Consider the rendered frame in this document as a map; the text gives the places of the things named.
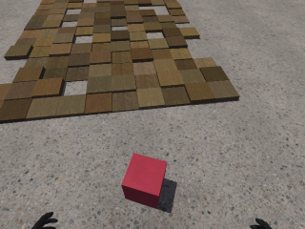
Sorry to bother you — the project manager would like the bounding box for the robot left hand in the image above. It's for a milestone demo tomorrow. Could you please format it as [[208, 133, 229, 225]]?
[[31, 212, 58, 229]]

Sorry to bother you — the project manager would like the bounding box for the carton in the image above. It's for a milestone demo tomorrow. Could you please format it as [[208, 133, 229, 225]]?
[[121, 153, 168, 208]]

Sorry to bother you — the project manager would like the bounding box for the robot right hand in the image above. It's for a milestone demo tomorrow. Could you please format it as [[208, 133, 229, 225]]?
[[250, 218, 272, 229]]

